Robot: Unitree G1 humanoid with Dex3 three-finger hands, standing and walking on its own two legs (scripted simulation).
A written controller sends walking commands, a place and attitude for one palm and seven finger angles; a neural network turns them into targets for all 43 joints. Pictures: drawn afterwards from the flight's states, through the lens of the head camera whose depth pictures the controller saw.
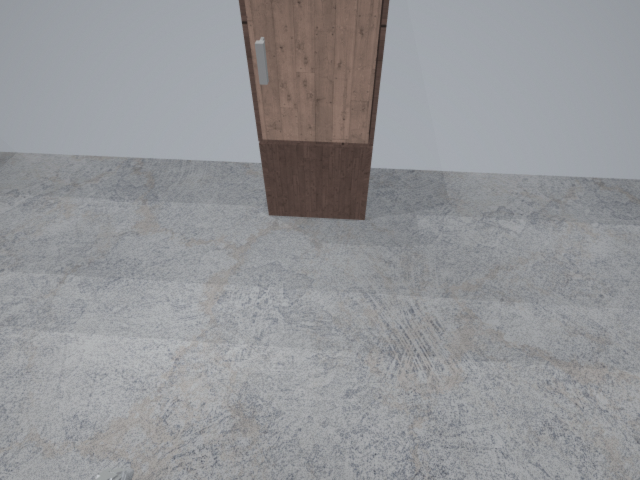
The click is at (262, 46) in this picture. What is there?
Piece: cupboard door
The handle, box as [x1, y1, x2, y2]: [255, 37, 268, 84]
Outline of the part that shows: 261,37 259,40 256,40 255,42 259,82 260,84 267,84 268,78 264,39 263,37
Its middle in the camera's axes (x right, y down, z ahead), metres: -0.19 -0.57 +1.23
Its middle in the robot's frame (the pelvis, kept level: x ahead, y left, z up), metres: +1.29 +0.26 -0.04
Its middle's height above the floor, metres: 0.73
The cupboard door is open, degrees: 0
